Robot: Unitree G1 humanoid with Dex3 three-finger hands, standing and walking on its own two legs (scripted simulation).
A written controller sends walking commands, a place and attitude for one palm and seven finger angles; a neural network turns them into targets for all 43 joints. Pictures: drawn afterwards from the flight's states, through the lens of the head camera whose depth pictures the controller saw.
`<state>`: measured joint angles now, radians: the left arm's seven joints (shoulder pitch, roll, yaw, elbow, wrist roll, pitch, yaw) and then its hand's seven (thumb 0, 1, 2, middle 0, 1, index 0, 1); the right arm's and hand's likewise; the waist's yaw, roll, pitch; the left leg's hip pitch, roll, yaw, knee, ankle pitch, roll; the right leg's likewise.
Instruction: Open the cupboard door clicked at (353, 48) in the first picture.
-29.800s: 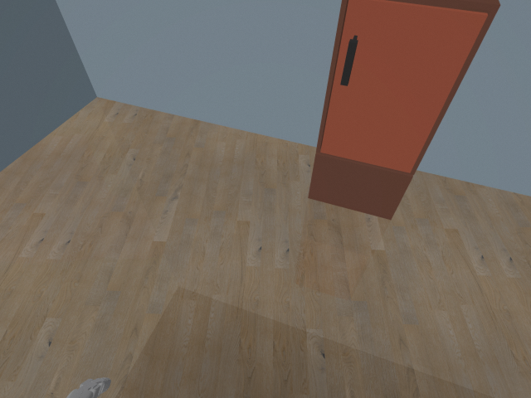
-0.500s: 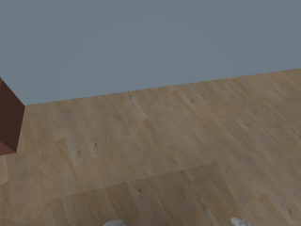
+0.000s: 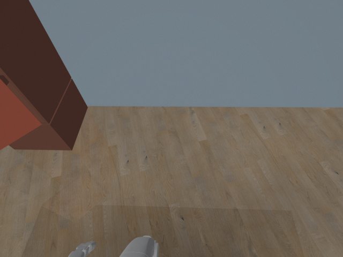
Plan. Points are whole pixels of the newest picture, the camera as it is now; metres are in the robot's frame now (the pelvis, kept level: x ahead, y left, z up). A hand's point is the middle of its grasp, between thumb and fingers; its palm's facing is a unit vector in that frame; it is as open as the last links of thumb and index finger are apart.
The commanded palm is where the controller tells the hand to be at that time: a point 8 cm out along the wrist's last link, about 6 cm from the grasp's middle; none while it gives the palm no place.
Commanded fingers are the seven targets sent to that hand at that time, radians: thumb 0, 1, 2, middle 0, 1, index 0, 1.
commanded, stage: turn to face it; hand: left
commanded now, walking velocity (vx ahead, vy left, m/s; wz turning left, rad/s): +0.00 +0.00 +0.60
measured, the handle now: out of the picture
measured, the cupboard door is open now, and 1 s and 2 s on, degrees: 48 48 48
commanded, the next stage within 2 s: take the last steps up to it in 1.24 s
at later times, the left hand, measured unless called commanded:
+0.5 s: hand out of the picture +0.05 +0.26 -0.16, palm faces +0.30 -0.92 -0.26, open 7.4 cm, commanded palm none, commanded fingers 0.00 0.90 0.90 -0.20 -0.30 -0.20 -0.30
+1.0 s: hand out of the picture -0.05 +0.18 -0.18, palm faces +0.59 -0.78 -0.21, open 7.4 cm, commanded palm none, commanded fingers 0.00 0.90 0.90 -0.20 -0.30 -0.20 -0.30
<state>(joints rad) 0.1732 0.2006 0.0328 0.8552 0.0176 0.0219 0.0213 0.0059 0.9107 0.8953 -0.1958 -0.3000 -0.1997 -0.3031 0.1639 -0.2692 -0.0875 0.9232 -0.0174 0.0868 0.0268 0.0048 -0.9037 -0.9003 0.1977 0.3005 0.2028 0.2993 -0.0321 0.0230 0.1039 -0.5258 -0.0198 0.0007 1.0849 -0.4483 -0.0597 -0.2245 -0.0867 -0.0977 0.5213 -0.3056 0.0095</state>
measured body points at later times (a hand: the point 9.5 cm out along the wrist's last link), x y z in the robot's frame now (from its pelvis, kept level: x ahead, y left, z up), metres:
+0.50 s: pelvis +0.01 +0.02 +0.00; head +0.06 +0.05 +0.45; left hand +0.03 +0.31 -0.14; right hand +0.17 -0.20 -0.13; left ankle +0.01 +0.12 -0.74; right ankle +0.04 -0.15 -0.68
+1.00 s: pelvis +0.02 -0.01 -0.01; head +0.06 +0.03 +0.44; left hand -0.08 +0.22 -0.16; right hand +0.27 -0.17 -0.14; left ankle -0.02 +0.09 -0.73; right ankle +0.06 -0.13 -0.74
